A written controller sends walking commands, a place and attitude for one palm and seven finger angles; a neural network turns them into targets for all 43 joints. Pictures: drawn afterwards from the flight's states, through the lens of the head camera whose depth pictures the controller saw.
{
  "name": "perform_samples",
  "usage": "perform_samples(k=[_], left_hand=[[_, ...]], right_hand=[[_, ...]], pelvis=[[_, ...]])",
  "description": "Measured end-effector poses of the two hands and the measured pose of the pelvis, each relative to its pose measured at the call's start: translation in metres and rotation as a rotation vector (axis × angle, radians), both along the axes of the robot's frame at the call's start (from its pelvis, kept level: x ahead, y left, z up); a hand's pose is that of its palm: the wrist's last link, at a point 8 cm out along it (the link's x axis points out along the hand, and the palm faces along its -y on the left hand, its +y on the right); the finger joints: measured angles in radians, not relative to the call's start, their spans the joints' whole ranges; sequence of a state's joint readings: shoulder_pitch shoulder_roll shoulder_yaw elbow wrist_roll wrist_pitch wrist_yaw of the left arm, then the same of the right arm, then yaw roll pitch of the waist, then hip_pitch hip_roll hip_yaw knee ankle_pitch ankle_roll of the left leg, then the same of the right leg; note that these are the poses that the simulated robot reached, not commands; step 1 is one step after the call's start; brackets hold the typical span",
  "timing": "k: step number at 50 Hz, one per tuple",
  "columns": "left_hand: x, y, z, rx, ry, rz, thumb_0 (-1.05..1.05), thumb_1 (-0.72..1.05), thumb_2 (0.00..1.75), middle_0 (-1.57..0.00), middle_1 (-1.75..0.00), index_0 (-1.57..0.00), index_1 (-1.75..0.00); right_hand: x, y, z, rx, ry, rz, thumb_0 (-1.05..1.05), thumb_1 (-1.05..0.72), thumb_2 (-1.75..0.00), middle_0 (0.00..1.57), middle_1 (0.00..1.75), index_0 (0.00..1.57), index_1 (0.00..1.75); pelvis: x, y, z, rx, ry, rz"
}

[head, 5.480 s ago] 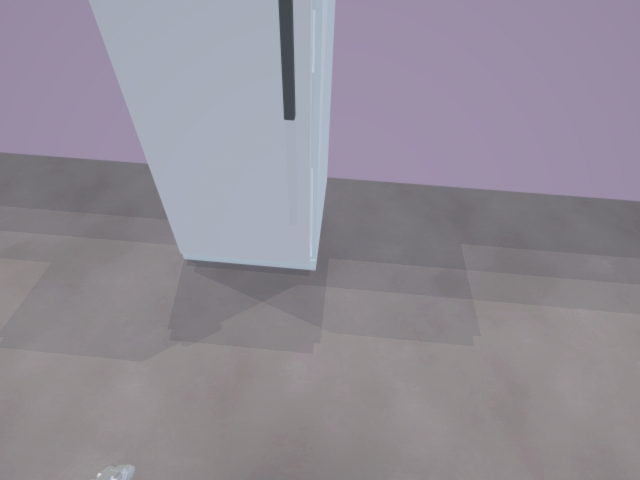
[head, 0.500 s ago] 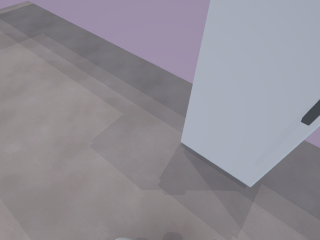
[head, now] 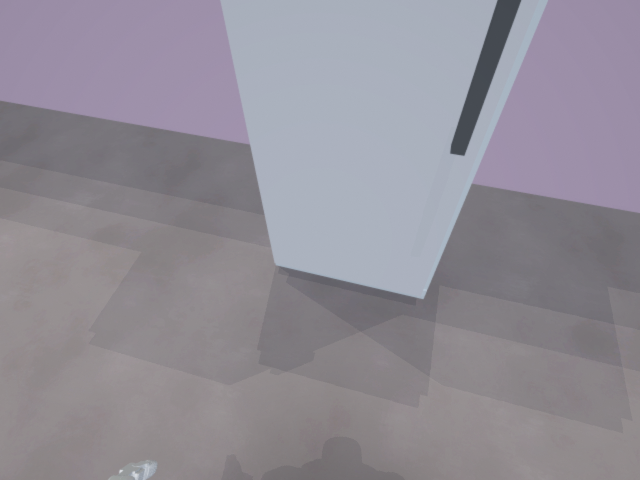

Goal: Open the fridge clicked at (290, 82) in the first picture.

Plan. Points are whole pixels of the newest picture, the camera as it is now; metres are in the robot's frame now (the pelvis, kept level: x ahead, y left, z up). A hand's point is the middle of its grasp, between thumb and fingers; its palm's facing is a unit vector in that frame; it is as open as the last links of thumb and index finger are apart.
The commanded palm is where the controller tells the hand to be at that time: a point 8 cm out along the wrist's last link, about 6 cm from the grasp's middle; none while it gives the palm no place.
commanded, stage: turn to face it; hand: right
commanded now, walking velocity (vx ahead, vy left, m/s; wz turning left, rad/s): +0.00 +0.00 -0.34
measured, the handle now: (480, 77) +0.69 -0.22 +0.12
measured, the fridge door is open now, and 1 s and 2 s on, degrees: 0 0 0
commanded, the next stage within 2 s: take the last steps up to it in 0.36 s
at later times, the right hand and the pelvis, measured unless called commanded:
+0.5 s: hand out of the picture +0.05 -0.19 -0.13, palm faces +0.16 +0.94 -0.29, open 7.4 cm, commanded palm none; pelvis -0.02 +0.02 +0.01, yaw -9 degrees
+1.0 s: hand out of the picture -0.08 -0.17 -0.16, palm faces +0.25 +0.96 -0.12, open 7.4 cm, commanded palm none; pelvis +0.03 -0.03 +0.02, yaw -10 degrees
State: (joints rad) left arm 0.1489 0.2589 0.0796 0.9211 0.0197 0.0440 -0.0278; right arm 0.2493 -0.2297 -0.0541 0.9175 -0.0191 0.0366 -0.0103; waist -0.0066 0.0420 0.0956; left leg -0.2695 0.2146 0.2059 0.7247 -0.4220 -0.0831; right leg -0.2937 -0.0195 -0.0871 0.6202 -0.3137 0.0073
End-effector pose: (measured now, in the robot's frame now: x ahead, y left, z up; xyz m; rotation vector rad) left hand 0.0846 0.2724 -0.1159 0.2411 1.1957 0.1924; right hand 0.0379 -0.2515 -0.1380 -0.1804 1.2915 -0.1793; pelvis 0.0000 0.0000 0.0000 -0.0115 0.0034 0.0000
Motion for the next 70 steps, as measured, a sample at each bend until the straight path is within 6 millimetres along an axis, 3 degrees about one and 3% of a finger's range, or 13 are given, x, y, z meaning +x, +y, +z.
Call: perform_samples(k=[5,11,16,22,26,36,43,47,49,52,60,66,70], left_hand=[[0.021,-0.029,0.016,0.007,-0.066,-0.055,0.0,0.9,0.9,-0.2,-0.3,-0.2,-0.3],[0.018,-0.05,0.016,-0.03,-0.054,-0.085,0.0,0.9,0.9,-0.2,-0.3,-0.2,-0.3],[0.001,-0.054,0.004,-0.077,-0.015,-0.086,0.0,0.9,0.9,-0.2,-0.3,-0.2,-0.3],[-0.023,-0.037,-0.021,-0.132,0.049,-0.075,0.0,0.9,0.9,-0.2,-0.3,-0.2,-0.3],[-0.033,-0.022,-0.027,-0.14,0.102,-0.082,0.0,0.9,0.9,-0.2,-0.3,-0.2,-0.3],[-0.036,-0.007,-0.008,-0.093,0.161,-0.125,0.0,0.91,0.9,-0.2,-0.3,-0.19,-0.29],[-0.001,-0.041,0.003,-0.053,0.128,-0.183,0.0,0.91,0.9,-0.2,-0.3,-0.19,-0.29],[0.018,-0.07,0.001,-0.044,0.05,-0.179,0.0,0.91,0.9,-0.2,-0.3,-0.19,-0.29],[0.017,-0.08,0.005,-0.047,0.037,-0.152,0.0,0.91,0.9,-0.2,-0.3,-0.19,-0.3],[0.008,-0.087,0.009,-0.044,0.071,-0.116,0.0,0.93,0.9,-0.2,-0.3,-0.2,-0.3],[-0.026,-0.1,0.002,-0.091,0.276,-0.023,0.0,0.91,0.9,-0.2,-0.3,-0.2,-0.3],[-0.03,-0.096,-0.008,-0.136,0.425,0.064,0.0,0.91,0.9,-0.2,-0.3,-0.2,-0.3],[-0.007,-0.077,-0.024,-0.157,0.507,0.094,0.0,0.9,0.9,-0.2,-0.3,-0.2,-0.3]], right_hand=[[-0.013,-0.028,0.003,-0.02,0.048,-0.047,0.01,-0.91,-0.9,0.2,0.3,0.2,0.3],[0.0,-0.037,0.022,-0.033,-0.033,-0.067,0.01,-0.91,-0.9,0.2,0.3,0.2,0.3],[0.01,-0.028,0.032,-0.048,-0.09,-0.074,0.01,-0.91,-0.9,0.2,0.3,0.2,0.3],[0.01,0.002,0.037,-0.071,-0.143,-0.081,0.01,-0.91,-0.9,0.2,0.3,0.2,0.3],[-0.011,0.024,0.043,-0.069,-0.143,-0.106,0.0,-0.9,-0.9,0.2,0.3,0.2,0.3],[-0.091,0.051,0.035,0.005,0.012,-0.234,0.01,-0.92,-0.9,0.2,0.3,0.21,0.3],[-0.145,0.055,0.016,0.105,0.184,-0.316,0.01,-0.91,-0.9,0.2,0.3,0.21,0.3],[-0.156,0.044,0.001,0.157,0.281,-0.32,0.01,-0.91,-0.9,0.2,0.3,0.2,0.3],[-0.144,0.034,0.002,0.164,0.297,-0.292,0.01,-0.91,-0.9,0.2,0.3,0.2,0.3],[-0.106,0.014,0.006,0.151,0.251,-0.261,0.01,-0.91,-0.9,0.2,0.3,0.2,0.3],[0.034,-0.024,0.01,0.074,0.056,-0.18,0.01,-0.91,-0.9,0.2,0.3,0.2,0.3],[0.155,-0.016,0.01,0.04,-0.035,-0.071,0.01,-0.91,-0.9,0.2,0.3,0.2,0.3],[0.226,0.002,0.003,0.012,-0.124,-0.032,0.0,-0.91,-0.9,0.2,0.3,0.2,0.3]], pelvis=[[-0.001,-0.012,0.009,0.017,-0.007,-0.02],[-0.004,-0.017,0.019,0.022,-0.018,-0.059],[-0.007,-0.011,0.019,0.009,-0.027,-0.089],[-0.011,0.011,0.01,-0.021,-0.027,-0.122],[-0.016,0.021,0.013,-0.014,-0.037,-0.162],[-0.006,0.023,0.026,-0.009,-0.019,-0.203],[0.007,-0.003,0.023,0.021,-0.005,-0.207],[0.019,-0.023,0.013,0.03,-0.013,-0.19],[0.028,-0.03,0.016,0.028,-0.019,-0.176],[0.044,-0.037,0.022,0.033,-0.024,-0.178],[0.095,-0.038,0.021,0.015,-0.015,-0.156],[0.148,-0.023,0.009,0.003,-0.003,-0.14],[0.191,-0.004,-0.008,0.005,-0.004,-0.134]])
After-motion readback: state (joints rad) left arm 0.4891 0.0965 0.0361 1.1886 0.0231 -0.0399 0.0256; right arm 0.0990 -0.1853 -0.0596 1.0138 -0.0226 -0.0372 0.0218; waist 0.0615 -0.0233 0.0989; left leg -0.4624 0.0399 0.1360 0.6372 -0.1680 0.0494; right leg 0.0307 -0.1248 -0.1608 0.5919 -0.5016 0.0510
